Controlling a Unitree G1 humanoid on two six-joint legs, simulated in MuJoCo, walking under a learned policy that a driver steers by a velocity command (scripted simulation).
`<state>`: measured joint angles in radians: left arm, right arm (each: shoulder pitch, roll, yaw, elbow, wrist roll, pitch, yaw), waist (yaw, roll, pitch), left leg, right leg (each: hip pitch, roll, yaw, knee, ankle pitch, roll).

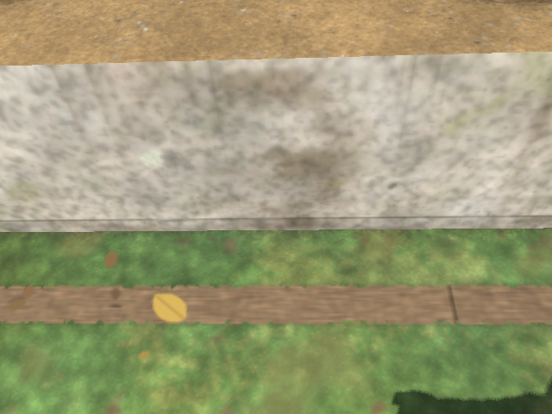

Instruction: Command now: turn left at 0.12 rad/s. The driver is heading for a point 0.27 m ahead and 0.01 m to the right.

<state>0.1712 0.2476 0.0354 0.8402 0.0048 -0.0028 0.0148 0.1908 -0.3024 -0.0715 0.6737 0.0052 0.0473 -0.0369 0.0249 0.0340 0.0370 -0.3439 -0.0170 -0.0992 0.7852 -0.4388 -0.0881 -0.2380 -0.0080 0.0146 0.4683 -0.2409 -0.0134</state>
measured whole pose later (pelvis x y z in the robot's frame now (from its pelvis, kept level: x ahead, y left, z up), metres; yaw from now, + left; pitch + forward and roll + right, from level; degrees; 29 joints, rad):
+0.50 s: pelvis +0.06 -0.01 +0.00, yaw +0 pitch +0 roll +1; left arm 0.26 0.27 0.04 0.92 0.00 -0.06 -0.01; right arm 0.24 -0.29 -0.06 0.73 0.01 -0.01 -0.04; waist 0.03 0.03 0.03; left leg -0.40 0.01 -0.02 0.94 -0.45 -0.05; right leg -0.15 0.02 -0.03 0.41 -0.27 -0.05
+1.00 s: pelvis +0.11 +0.03 -0.01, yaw +0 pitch -1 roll +0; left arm 0.18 0.28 0.02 1.02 0.00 0.03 0.02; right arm 0.11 -0.24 -0.04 0.86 0.00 -0.01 -0.01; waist 0.02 0.00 0.04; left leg -0.26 -0.01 0.01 0.53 -0.24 0.02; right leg -0.06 -0.01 -0.02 0.46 -0.38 0.01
